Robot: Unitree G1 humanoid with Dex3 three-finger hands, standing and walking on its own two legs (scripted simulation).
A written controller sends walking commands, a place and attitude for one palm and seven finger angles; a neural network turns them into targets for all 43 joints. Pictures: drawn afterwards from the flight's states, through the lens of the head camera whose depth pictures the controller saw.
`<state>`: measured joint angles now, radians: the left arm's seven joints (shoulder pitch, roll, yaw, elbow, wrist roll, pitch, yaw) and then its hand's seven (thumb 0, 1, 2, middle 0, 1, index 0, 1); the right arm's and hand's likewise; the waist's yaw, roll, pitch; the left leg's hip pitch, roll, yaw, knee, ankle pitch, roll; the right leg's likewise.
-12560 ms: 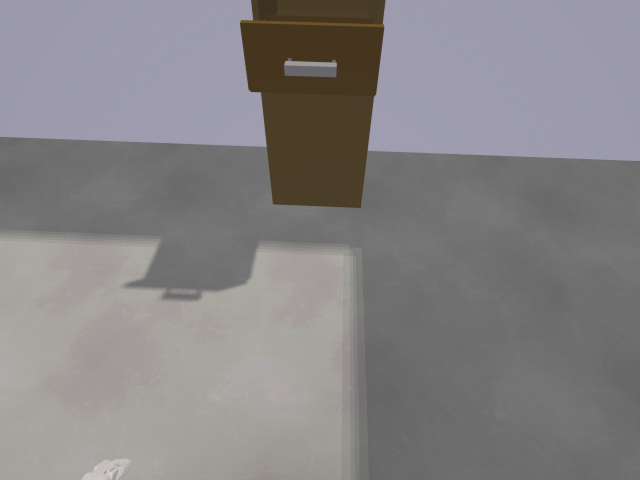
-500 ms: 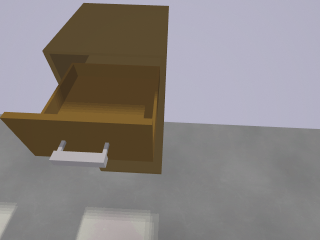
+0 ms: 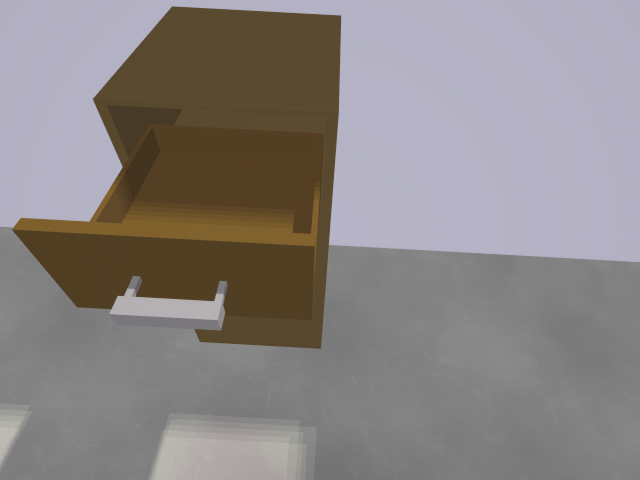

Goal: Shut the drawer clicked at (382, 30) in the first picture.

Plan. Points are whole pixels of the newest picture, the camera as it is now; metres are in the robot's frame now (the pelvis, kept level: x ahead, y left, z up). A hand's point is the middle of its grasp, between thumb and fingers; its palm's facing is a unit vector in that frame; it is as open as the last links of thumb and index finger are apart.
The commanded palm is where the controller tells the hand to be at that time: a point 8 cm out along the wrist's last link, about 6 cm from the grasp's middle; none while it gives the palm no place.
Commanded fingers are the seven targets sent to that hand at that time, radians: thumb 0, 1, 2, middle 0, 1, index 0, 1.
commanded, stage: raise the hand and make a fist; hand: left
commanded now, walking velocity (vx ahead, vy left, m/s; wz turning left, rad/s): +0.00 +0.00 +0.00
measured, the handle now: (174, 299) +0.33 +0.22 +0.03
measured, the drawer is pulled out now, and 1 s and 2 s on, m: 0.29 0.28 0.28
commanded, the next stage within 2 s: bring the fist close to the handle in 1.98 s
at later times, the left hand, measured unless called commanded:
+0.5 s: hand out of the picture +0.11 +0.15 -0.04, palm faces +0.00 -1.00 -0.01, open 6.1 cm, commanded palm +0.10 +0.22 -0.02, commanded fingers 0.00 0.90 0.90 -0.64 -0.78 -0.64 -0.78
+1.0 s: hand (137, 439) +0.15 +0.20 +0.05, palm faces +0.16 -0.98 -0.11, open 3.5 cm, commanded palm +0.11 +0.23 +0.05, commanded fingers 0.00 0.90 0.90 -1.14 -1.32 -1.14 -1.32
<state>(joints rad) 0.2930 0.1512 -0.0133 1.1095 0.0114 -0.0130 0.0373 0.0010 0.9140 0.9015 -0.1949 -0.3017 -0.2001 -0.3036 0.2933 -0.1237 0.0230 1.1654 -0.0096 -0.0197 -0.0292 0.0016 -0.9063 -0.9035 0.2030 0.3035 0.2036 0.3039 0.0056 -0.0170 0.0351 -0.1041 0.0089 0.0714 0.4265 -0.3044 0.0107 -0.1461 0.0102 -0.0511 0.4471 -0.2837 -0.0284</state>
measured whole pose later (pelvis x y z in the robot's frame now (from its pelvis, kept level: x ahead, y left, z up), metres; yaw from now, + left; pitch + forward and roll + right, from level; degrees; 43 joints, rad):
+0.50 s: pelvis -0.05 +0.00 -0.05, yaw +2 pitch +8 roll +0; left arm 0.52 0.16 0.03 0.06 -0.14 -0.47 -0.22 0.01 0.91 0.90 -0.45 -0.57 -0.42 -0.56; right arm 0.15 -0.27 -0.06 0.50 0.00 -0.26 0.01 0.01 -0.91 -0.90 0.20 0.30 0.20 0.30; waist 0.03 -0.05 -0.10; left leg -0.62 0.01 0.05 0.94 -0.46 0.02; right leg -0.65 -0.02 -0.07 0.94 -0.43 -0.04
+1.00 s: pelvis -0.04 -0.01 -0.04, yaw +2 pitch +6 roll +0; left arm 0.53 0.22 0.19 -0.23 -0.24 -0.28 -0.12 0.01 0.90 0.90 -0.94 -1.11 -0.95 -1.12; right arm 0.33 -0.24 0.00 0.59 0.04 -0.23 -0.04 0.01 -0.90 -0.90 0.21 0.30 0.21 0.30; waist 0.00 0.03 -0.08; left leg -0.52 0.02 0.03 0.85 -0.44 0.01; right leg -0.53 0.00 -0.09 0.83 -0.41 -0.04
